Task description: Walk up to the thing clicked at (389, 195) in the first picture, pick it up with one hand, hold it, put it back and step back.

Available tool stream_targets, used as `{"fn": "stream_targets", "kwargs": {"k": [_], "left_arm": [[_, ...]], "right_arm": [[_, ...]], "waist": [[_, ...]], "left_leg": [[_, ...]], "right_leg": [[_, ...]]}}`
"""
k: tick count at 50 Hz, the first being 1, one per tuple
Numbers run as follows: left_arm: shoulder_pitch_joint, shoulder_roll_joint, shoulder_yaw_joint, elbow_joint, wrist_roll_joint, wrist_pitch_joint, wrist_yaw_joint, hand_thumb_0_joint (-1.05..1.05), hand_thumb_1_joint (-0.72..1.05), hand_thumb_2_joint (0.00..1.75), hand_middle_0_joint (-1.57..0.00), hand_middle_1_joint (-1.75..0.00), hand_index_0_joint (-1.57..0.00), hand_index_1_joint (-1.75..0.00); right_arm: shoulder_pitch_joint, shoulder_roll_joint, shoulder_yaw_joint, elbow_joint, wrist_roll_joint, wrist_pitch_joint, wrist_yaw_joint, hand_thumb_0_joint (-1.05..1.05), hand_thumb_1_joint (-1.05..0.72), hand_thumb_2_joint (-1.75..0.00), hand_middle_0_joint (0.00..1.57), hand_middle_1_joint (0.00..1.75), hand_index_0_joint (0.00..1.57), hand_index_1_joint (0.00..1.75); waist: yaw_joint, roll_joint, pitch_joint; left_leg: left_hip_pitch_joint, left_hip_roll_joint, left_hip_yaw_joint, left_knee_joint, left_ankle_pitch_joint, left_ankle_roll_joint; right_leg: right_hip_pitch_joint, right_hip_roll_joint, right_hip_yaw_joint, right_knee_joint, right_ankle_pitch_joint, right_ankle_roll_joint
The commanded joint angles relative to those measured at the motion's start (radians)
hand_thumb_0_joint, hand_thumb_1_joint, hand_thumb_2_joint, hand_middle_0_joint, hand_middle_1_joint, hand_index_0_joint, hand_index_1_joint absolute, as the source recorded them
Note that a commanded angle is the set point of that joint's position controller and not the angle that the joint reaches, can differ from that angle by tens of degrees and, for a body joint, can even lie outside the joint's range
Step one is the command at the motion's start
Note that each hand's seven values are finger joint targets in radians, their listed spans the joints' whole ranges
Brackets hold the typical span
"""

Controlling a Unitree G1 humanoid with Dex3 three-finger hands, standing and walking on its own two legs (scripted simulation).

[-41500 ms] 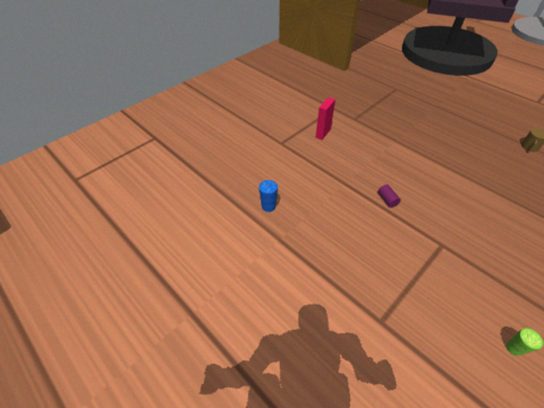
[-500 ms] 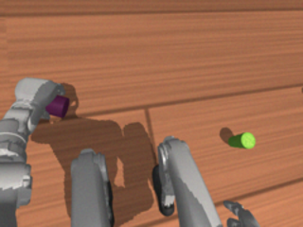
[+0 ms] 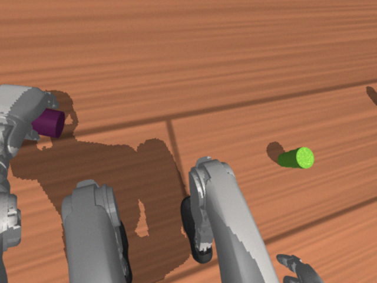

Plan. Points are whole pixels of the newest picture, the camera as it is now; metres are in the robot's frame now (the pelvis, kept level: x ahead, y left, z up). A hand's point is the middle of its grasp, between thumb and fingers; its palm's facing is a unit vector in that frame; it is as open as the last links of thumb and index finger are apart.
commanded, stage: crouch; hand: left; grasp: from above
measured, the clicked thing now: (36, 120) +0.47 +0.26 -0.23
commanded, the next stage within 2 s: lower in 0.48 s
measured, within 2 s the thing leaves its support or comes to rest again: rests again in 1.38 s
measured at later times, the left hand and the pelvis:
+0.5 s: hand (34, 119) +0.47 +0.26 -0.22, palm faces -0.52 +0.07 -0.85, open 8.4 cm; pelvis -0.01 +0.00 -0.04, yaw -1 degrees
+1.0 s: hand (45, 125) +0.46 +0.25 -0.27, palm faces -0.52 +0.05 -0.85, open 8.4 cm; pelvis -0.01 +0.00 -0.06, yaw -3 degrees
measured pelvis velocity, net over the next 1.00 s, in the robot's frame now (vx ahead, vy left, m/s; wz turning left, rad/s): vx -0.01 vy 0.00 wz -0.05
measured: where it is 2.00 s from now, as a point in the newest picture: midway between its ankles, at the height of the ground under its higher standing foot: (160, 252)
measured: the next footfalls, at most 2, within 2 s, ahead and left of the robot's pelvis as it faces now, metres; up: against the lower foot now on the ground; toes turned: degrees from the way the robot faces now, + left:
none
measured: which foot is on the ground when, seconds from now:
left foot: down 0.00-1.00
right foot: down 0.00-1.00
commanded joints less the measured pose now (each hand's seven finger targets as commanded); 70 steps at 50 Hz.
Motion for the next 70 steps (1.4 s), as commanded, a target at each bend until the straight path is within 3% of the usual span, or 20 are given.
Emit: {"fn": "stream_targets", "kwargs": {"k": [1, 4, 5, 11, 22, 30, 33, 34, 36, 37, 38, 42, 46, 48, 53, 57, 59, 65, 68, 70], "left_arm": [[-0.418, 0.274, 0.064, -0.195, -0.027, -0.014, 0.060, 0.00, 0.77, 0.49, -1.09, -0.25, -1.11, -0.23], [-0.443, 0.296, 0.065, -0.182, -0.023, -0.017, 0.067, 0.00, 0.77, 0.46, -1.08, -0.24, -1.11, -0.21], [-0.441, 0.307, 0.070, -0.176, -0.025, -0.016, 0.074, 0.00, 0.75, 0.45, -1.07, -0.23, -1.10, -0.20], [-0.461, 0.310, 0.043, -0.096, -0.001, -0.007, 0.082, 0.00, 0.74, 0.44, -1.06, -0.24, -1.09, -0.20], [-0.461, 0.333, 0.043, -0.136, -0.019, 0.004, 0.043, 0.00, 0.76, 0.49, -1.08, -0.27, -1.11, -0.24], [-0.427, 0.329, 0.043, -0.169, -0.050, -0.009, 0.015, 0.00, 0.75, 0.47, -1.10, -0.25, -1.11, -0.23], [-0.447, 0.344, 0.037, -0.153, -0.043, -0.027, 0.012, 0.00, 0.75, 0.46, -1.10, -0.24, -1.12, -0.22], [-0.410, 0.313, 0.026, -0.100, -0.042, -0.025, 0.014, 0.00, 0.74, 0.45, -1.09, -0.24, -1.11, -0.22], [-0.458, 0.333, 0.026, -0.129, -0.041, -0.045, 0.025, 0.00, 0.75, 0.44, -1.09, -0.24, -1.11, -0.22], [-0.415, 0.313, 0.020, -0.050, -0.035, -0.040, 0.029, 0.00, 0.74, 0.45, -1.09, -0.24, -1.10, -0.22], [-0.465, 0.327, 0.018, -0.115, -0.035, -0.052, 0.037, 0.00, 0.75, 0.45, -1.08, -0.24, -1.10, -0.22], [-0.461, 0.339, 0.035, -0.071, -0.007, -0.050, 0.082, 0.00, 0.78, 0.47, -1.11, -0.24, -1.13, -0.22], [-0.452, 0.343, 0.026, -0.002, 0.015, -0.040, 0.119, 0.00, 0.78, 0.43, -1.10, -0.22, -1.12, -0.20], [-0.471, 0.366, 0.039, -0.011, 0.024, -0.033, 0.137, 0.00, 0.80, 0.42, -1.06, -0.26, -1.11, -0.21], [-0.497, 0.366, 0.036, 0.058, 0.032, 0.011, 0.177, 0.00, 0.76, 0.42, -1.02, -0.28, -1.08, -0.22], [-0.504, 0.374, 0.044, 0.106, 0.011, 0.046, 0.196, 0.00, 0.73, 0.45, -1.00, -0.30, -1.05, -0.24], [-0.513, 0.384, 0.045, 0.111, 0.004, 0.058, 0.192, 0.00, 0.69, 0.45, -0.97, -0.31, -1.03, -0.25], [-0.453, 0.437, 0.057, 0.056, -0.019, 0.052, 0.149, 0.00, 0.63, 0.44, -0.94, -0.29, -0.99, -0.24], [-0.428, 0.435, 0.055, 0.066, -0.021, 0.039, 0.121, 0.00, 0.63, 0.44, -0.95, -0.29, -0.99, -0.24], [-0.404, 0.475, 0.072, 0.028, -0.021, 0.019, 0.115, 0.00, 0.64, 0.45, -0.96, -0.28, -1.00, -0.24]], "right_arm": [[0.241, -0.249, -0.074, 0.000, -0.011, 0.000, -0.015, 0.00, -0.90, -0.90, 0.20, 0.30, 0.20, 0.30], [0.237, -0.247, -0.062, 0.006, -0.014, 0.000, -0.019, 0.00, -0.90, -0.90, 0.20, 0.30, 0.20, 0.30], [0.229, -0.248, -0.060, 0.007, -0.013, 0.000, -0.023, 0.00, -0.90, -0.90, 0.20, 0.30, 0.20, 0.30], [0.216, -0.248, -0.033, 0.019, -0.012, -0.006, -0.034, 0.00, -0.89, -0.90, 0.20, 0.30, 0.20, 0.30], [0.223, -0.259, -0.019, 0.002, -0.010, -0.002, -0.033, 0.00, -0.90, -0.90, 0.20, 0.30, 0.20, 0.30], [0.228, -0.266, -0.015, -0.002, -0.014, 0.008, -0.027, 0.00, -0.91, -0.90, 0.20, 0.30, 0.20, 0.30], [0.219, -0.266, -0.003, 0.002, -0.017, 0.013, -0.027, 0.00, -0.91, -0.90, 0.20, 0.30, 0.20, 0.30], [0.220, -0.266, 0.001, 0.004, -0.018, 0.013, -0.025, 0.00, -0.90, -0.90, 0.20, 0.30, 0.20, 0.30], [0.207, -0.268, 0.009, 0.003, -0.022, 0.011, -0.026, 0.00, -0.90, -0.90, 0.20, 0.30, 0.20, 0.30], [0.206, -0.274, 0.011, 0.006, -0.021, 0.009, -0.026, 0.00, -0.90, -0.90, 0.20, 0.30, 0.20, 0.30], [0.198, -0.267, 0.016, 0.003, -0.024, 0.009, -0.025, 0.00, -0.90, -0.90, 0.20, 0.30, 0.20, 0.30], [0.199, -0.280, 0.017, -0.001, -0.030, -0.001, -0.023, 0.00, -0.90, -0.90, 0.20, 0.30, 0.20, 0.30], [0.185, -0.282, 0.030, 0.000, -0.034, -0.010, -0.023, 0.00, -0.90, -0.90, 0.20, 0.30, 0.20, 0.30], [0.182, -0.285, 0.032, -0.004, -0.036, -0.019, -0.024, 0.00, -0.89, -0.89, 0.20, 0.30, 0.20, 0.30], [0.184, -0.286, 0.048, -0.009, -0.042, -0.045, -0.022, 0.00, -0.89, -0.89, 0.20, 0.30, 0.20, 0.30], [0.193, -0.293, 0.060, -0.001, -0.044, -0.067, -0.019, 0.00, -0.89, -0.89, 0.20, 0.30, 0.20, 0.30], [0.196, -0.300, 0.067, 0.000, -0.047, -0.078, -0.018, 0.00, -0.89, -0.89, 0.20, 0.30, 0.20, 0.30], [0.188, -0.302, 0.077, -0.021, -0.042, -0.079, -0.013, 0.00, -0.89, -0.89, 0.20, 0.30, 0.20, 0.30], [0.198, -0.316, 0.082, -0.021, -0.049, -0.074, -0.009, 0.00, -0.89, -0.89, 0.20, 0.30, 0.20, 0.30], [0.182, -0.324, 0.084, -0.040, -0.046, -0.065, -0.012, 0.00, -0.89, -0.89, 0.20, 0.30, 0.20, 0.30]], "waist": [[-0.013, 0.372, -0.773], [-0.021, 0.352, -0.764], [-0.010, 0.359, -0.754], [-0.026, 0.359, -0.698], [-0.030, 0.388, -0.749], [-0.040, 0.365, -0.696], [-0.046, 0.355, -0.700], [-0.052, 0.343, -0.658], [-0.051, 0.367, -0.685], [-0.061, 0.351, -0.631], [-0.053, 0.380, -0.667], [-0.057, 0.424, -0.682], [-0.072, 0.408, -0.629], [-0.065, 0.423, -0.631], [-0.092, 0.421, -0.622], [-0.107, 0.397, -0.619], [-0.115, 0.375, -0.608], [-0.088, 0.403, -0.679], [-0.110, 0.366, -0.621], [-0.086, 0.398, -0.664]], "left_leg": [[0.682, -0.013, 0.015, -0.202, 0.314, 0.001], [0.611, -0.018, 0.027, -0.185, 0.252, 0.008], [0.591, -0.019, 0.033, -0.183, 0.232, 0.008], [0.525, -0.023, 0.030, -0.171, 0.173, 0.007], [0.560, -0.017, 0.020, -0.128, 0.263, 0.005], [0.511, -0.017, 0.025, -0.091, 0.275, 0.009], [0.485, -0.014, 0.020, -0.078, 0.274, 0.009], [0.483, -0.016, 0.017, -0.078, 0.268, 0.009], [0.483, -0.014, 0.013, -0.069, 0.266, 0.007], [0.477, -0.016, 0.008, -0.062, 0.264, 0.005], [0.488, -0.012, 0.012, -0.057, 0.273, 0.006], [0.538, -0.015, 0.001, -0.064, 0.300, -0.005], [0.481, -0.014, 0.005, -0.047, 0.257, 0.001], [0.476, -0.014, 0.007, -0.053, 0.222, -0.001], [0.458, -0.011, 0.009, -0.027, 0.216, 0.003], [0.408, -0.011, 0.015, 0.001, 0.226, 0.008], [0.381, -0.010, 0.016, 0.020, 0.225, 0.011], [0.383, -0.005, 0.012, 0.027, 0.253, 0.007], [0.365, -0.007, 0.011, 0.052, 0.275, 0.009], [0.402, -0.004, 0.006, 0.041, 0.315, 0.002]], "right_leg": [[0.255, 0.027, -0.052, -0.187, 0.265, -0.065], [0.275, 0.031, -0.052, -0.183, 0.244, -0.062], [0.261, 0.031, -0.050, -0.178, 0.233, -0.064], [0.218, 0.034, -0.064, -0.154, 0.195, -0.068], [0.228, 0.034, -0.073, -0.116, 0.264, -0.065], [0.249, 0.033, -0.070, -0.115, 0.280, -0.060], [0.252, 0.042, -0.078, -0.101, 0.282, -0.061], [0.230, 0.040, -0.080, -0.101, 0.272, -0.059], [0.226, 0.045, -0.089, -0.083, 0.272, -0.062], [0.188, 0.043, -0.095, -0.076, 0.262, -0.066], [0.208, 0.048, -0.093, -0.072, 0.276, -0.063], [0.173, 0.043, -0.111, -0.037, 0.288, -0.068], [0.156, 0.048, -0.116, -0.029, 0.270, -0.066], [0.140, 0.046, -0.115, -0.026, 0.242, -0.071], [0.134, 0.048, -0.117, -0.011, 0.251, -0.068], [0.168, 0.047, -0.115, -0.010, 0.276, -0.061], [0.176, 0.049, -0.115, -0.017, 0.279, -0.059], [0.280, 0.056, -0.107, -0.007, 0.306, -0.060], [0.278, 0.056, -0.117, -0.013, 0.320, -0.060], [0.313, 0.057, -0.117, -0.010, 0.345, -0.062]]}}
